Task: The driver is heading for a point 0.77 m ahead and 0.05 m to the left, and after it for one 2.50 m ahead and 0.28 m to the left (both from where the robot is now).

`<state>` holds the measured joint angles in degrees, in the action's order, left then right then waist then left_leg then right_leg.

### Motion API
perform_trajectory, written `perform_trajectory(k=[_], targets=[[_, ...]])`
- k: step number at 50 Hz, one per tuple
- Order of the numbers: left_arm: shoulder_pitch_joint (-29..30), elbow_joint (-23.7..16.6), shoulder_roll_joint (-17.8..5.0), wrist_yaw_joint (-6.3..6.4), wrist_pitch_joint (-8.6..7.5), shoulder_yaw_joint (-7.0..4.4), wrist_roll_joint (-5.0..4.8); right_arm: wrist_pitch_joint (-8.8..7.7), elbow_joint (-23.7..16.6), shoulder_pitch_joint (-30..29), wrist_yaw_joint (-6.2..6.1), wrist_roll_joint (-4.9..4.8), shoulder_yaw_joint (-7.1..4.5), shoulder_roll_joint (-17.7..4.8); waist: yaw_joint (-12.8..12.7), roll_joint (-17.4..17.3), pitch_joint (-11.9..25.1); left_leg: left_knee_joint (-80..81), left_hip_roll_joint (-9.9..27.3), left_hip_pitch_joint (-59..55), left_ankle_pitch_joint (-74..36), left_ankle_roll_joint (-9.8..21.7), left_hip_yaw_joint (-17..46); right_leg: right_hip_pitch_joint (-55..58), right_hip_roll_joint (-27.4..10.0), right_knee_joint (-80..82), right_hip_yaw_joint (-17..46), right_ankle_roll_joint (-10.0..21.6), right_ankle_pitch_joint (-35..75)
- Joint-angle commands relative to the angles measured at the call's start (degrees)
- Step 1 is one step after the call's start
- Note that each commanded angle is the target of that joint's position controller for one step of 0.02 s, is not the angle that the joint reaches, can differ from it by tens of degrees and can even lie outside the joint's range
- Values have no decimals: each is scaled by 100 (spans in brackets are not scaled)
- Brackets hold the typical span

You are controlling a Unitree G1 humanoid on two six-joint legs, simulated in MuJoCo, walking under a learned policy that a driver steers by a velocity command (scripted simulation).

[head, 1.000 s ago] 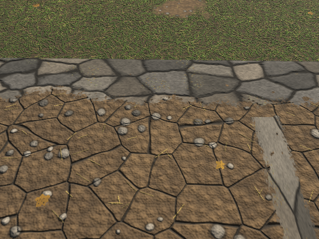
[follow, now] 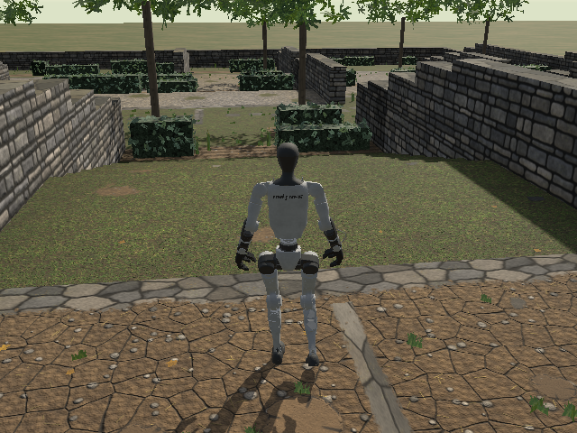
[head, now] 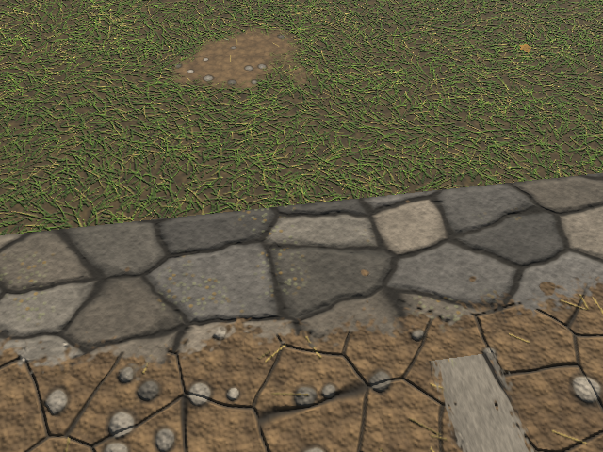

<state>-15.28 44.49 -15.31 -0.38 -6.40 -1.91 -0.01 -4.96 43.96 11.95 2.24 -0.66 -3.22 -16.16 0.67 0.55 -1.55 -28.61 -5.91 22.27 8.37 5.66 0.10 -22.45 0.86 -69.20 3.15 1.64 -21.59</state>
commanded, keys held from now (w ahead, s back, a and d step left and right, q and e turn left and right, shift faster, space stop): w+q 0.34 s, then w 0.36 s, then w+e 0.30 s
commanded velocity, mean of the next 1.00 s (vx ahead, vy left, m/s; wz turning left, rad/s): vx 0.50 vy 0.00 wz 0.22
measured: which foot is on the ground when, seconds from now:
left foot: down 0.00-0.38, up 0.40-0.82, down 0.84-1.00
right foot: up 0.00-0.34, down 0.36-0.86, up 0.88-1.00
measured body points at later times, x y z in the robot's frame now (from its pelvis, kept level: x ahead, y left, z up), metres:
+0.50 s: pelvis +0.28 -0.03 +0.01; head +0.30 -0.03 +0.46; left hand +0.36 +0.27 -0.08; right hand +0.44 -0.27 -0.11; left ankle +0.17 +0.07 -0.64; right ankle +0.35 -0.12 -0.73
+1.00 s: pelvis +0.50 +0.10 +0.01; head +0.52 +0.12 +0.46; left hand +0.51 +0.38 -0.12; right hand +0.70 -0.13 -0.08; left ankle +0.51 +0.20 -0.73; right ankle +0.50 -0.07 -0.64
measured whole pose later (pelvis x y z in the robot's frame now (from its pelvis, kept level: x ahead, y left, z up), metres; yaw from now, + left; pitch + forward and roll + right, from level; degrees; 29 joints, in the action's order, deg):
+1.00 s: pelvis +0.50 +0.10 +0.01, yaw +12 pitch +2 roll +0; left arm -18.6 46.1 -17.5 0.0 -3.0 -3.3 -1.7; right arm -5.1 40.9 12.1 1.3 0.5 -2.8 -14.3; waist -0.5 2.5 -0.3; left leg -25.1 0.0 16.0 10.9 1.8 -4.5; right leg -29.4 -3.6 -65.6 2.8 0.3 -19.3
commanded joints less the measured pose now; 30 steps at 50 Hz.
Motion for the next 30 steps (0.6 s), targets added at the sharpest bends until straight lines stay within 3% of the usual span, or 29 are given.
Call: perform_trajectory(k=[1, 4, 7, 9, 12, 15, 17, 18, 19, 20, 21, 22, 23, 24, 26, 30], targets=[[199, -685, -730, 53, -121, -220, 103, -7, -470, 122, -53, 44, -141, -619, -124, -104, 429, 1540, 1580, -1361, -792, 1157, 2396, -1442, -579, 372, 266, -116, 363], [257, -795, -539, 129, 20, -182, 136, -14, -483, 252, -135, 8, -195, -767, -164, -283, 358, 1625, 1344, -816, -1550, 1168, 1818, -1321, -564, 1167, 49, -376, 746], [912, -977, -369, 150, 25, -118, 128, 45, -413, 536, -234, -68, -237, -869, 78, -375, 298, 1527, 1048, -640, -1425, 897, 1507, -1151, -377, 2444, -12, -503, 1884], [1306, -1060, -302, 110, -12, -92, 81, 108, -362, 734, -278, -98, -234, -852, 258, -498, 319, 1387, 944, -667, -1125, 738, 1514, -882, -184, 3202, -36, -515, 2440], [1736, -1193, -399, 28, -81, -121, -5, 187, -300, 996, -304, -117, -235, -847, 414, -592, 295, 1110, 1084, -1021, -740, 669, 1948, -731, -7, 3791, 43, -480, 2476], [1706, -1222, -607, -36, -171, -220, -37, 252, -325, 964, -334, -102, -248, -844, 288, -727, 291, 673, 1273, -1523, -591, 573, 2526, -471, 61, 4253, 181, -303, 1904], [990, -1058, -777, -4, -225, -337, -26, 270, -423, 729, -329, -85, -222, -727, -140, -825, 545, 67, 1070, -1432, -966, 371, 2535, 604, -11, 4664, 96, -22, 1890], [218, -961, -1005, 37, -244, -416, 73, 231, -524, 610, -298, -18, -119, -443, -512, -588, 1204, -1040, 844, -992, -909, 183, 2147, 1901, -671, 4453, 566, 335, 1917], [-563, -860, -1461, 74, -208, -527, 188, 168, -607, 1201, -300, -26, 0, -78, -483, 571, 2036, -2856, 99, 615, 612, -210, 1338, 3972, -1884, 4415, 2372, 1121, 1669], [-895, -606, -1386, 12, -134, -556, 51, 117, -603, 1615, -294, -130, 25, -239, -396, 1871, 2169, -4043, 95, 1943, 2566, -361, 1040, 4410, -2610, 4932, 4302, 1664, 391], [-652, -680, -872, 9, -114, -429, -29, 121, -493, 1301, -281, -167, -83, -715, -503, 1033, 1332, -4515, 422, 2352, 2180, -394, 1192, 3741, -2372, 5136, 3888, 1457, -357], [-396, -702, -661, 9, -68, -355, -10, 142, -577, 733, -271, -105, -108, -793, -523, 484, 704, -4560, 612, 2353, 1686, -416, 987, 3013, -2060, 5204, 2997, 1215, -135], [-168, -682, -582, -13, -38, -304, 23, 134, -673, 400, -255, -26, -103, -699, -417, 224, 282, -4290, 736, 2254, 1386, -422, 866, 2327, -1781, 5383, 2429, 1131, 432], [-28, -651, -497, -27, -36, -261, 46, 128, -714, 280, -235, 13, -118, -624, -282, 262, 100, -3974, 895, 2088, 1170, -421, 821, 1909, -1573, 5527, 2028, 1075, 912], [53, -577, -481, -61, -56, -247, 40, 139, -690, 406, -187, -15, -74, -397, -97, 501, 108, -3566, 1012, 1686, 1001, -446, 587, 1457, -1330, 5750, 1493, 1073, 1560], [-72, -372, -813, -49, -51, -328, -34, 97, -830, -106, -158, 60, 45, -170, -169, 397, 129, -2301, 1150, 1601, 215, -554, 309, 1360, -1278, 5964, 822, 1176, 2504]])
